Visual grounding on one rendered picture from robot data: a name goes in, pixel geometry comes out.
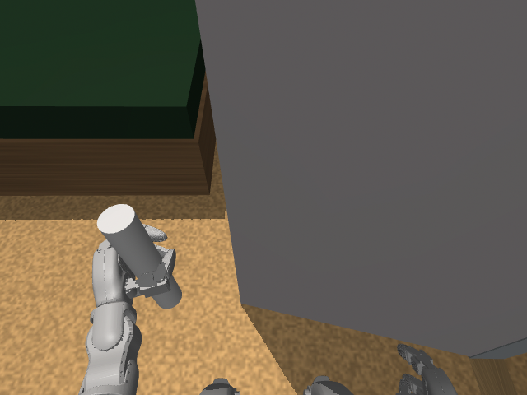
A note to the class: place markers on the left robot hand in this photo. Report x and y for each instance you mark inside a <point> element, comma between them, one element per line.
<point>112,279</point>

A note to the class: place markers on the right robot hand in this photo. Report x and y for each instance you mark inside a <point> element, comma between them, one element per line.
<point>434,380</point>

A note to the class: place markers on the bed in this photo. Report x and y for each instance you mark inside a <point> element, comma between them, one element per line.
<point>103,98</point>

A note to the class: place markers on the left robot arm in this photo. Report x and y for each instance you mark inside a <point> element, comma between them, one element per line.
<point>112,345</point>

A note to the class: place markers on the can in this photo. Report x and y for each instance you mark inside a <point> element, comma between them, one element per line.
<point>125,232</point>

